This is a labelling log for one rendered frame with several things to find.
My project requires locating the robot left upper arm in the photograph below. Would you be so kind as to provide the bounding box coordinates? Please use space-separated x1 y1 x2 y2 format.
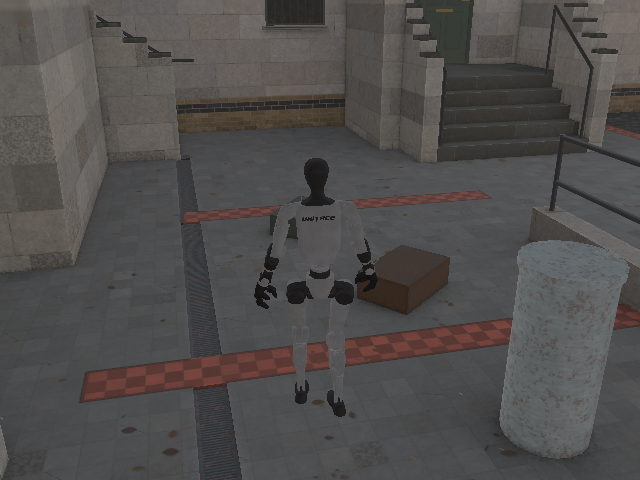
270 202 297 259

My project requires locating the right robot forearm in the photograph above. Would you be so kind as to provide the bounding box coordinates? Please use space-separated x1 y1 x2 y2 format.
357 238 375 275

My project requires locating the robot right upper arm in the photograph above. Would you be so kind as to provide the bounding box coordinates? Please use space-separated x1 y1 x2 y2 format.
338 200 368 254

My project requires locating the robot left hand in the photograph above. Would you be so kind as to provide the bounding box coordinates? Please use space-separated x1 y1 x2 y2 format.
254 282 277 309

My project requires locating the robot right hand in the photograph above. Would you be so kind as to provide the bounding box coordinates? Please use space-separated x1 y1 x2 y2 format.
355 272 378 292

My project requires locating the robot torso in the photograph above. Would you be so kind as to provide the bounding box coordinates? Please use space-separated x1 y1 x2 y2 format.
295 196 342 300

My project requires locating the robot right shin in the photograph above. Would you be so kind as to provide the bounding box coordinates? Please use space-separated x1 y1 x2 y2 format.
328 332 346 403

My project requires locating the left robot forearm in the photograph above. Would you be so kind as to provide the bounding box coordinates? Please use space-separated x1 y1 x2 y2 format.
258 243 279 287

